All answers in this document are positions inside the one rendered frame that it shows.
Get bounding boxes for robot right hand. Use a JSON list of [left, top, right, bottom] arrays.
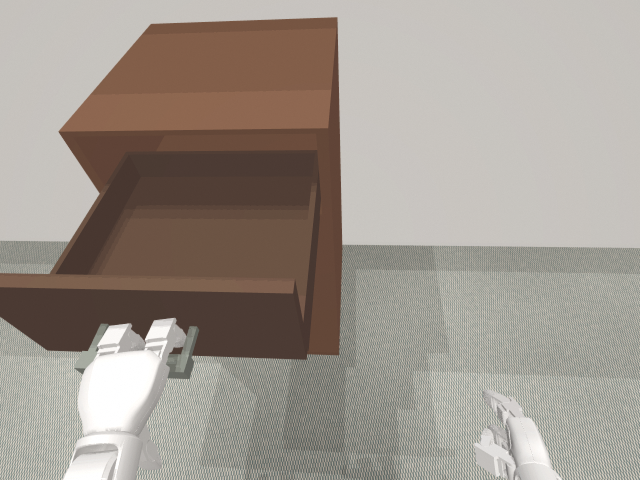
[[474, 389, 552, 480]]

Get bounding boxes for robot left hand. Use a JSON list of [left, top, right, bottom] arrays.
[[78, 318, 186, 470]]

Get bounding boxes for handle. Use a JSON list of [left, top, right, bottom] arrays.
[[74, 324, 199, 379]]

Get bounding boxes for drawer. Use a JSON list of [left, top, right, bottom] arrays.
[[0, 150, 321, 360]]

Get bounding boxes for cabinet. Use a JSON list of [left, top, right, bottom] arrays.
[[58, 17, 342, 355]]

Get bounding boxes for left robot forearm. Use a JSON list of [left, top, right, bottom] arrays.
[[63, 431, 143, 480]]

